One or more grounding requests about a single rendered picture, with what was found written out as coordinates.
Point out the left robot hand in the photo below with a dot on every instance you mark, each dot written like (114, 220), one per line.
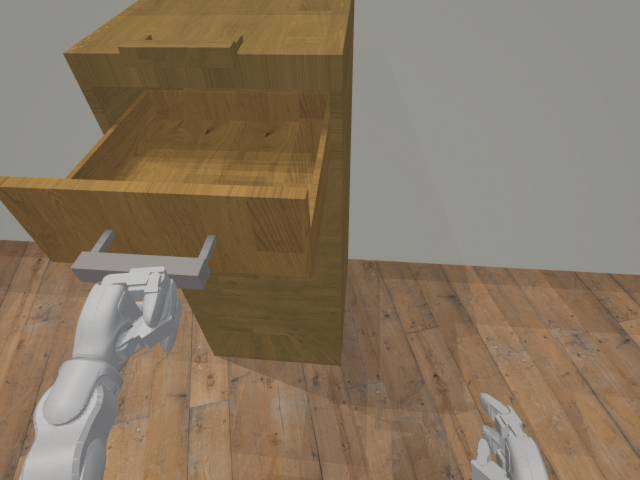
(109, 309)

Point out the drawer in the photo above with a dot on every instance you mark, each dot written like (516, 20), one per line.
(250, 167)

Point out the right robot hand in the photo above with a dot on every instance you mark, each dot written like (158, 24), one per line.
(518, 456)

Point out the handle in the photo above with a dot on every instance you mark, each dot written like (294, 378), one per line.
(179, 53)
(187, 272)

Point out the cabinet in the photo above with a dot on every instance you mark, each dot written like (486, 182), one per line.
(282, 46)

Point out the robot left forearm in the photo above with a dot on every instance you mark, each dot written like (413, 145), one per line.
(72, 421)

